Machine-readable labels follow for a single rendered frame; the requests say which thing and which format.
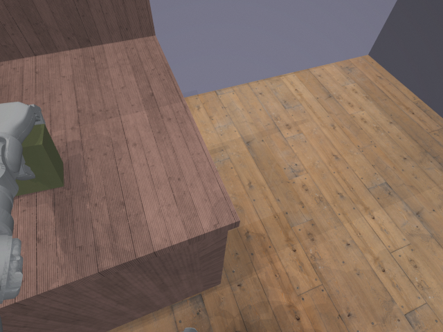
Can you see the sponge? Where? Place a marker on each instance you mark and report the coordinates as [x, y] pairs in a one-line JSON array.
[[41, 155]]

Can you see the left robot hand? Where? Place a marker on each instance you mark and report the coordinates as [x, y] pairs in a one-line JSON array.
[[18, 119]]

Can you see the robot left upper arm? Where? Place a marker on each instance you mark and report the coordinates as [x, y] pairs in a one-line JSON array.
[[11, 263]]

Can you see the left robot forearm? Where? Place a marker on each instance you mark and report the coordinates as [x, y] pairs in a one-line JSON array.
[[10, 162]]

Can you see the table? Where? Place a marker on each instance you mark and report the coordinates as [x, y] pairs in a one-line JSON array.
[[142, 220]]

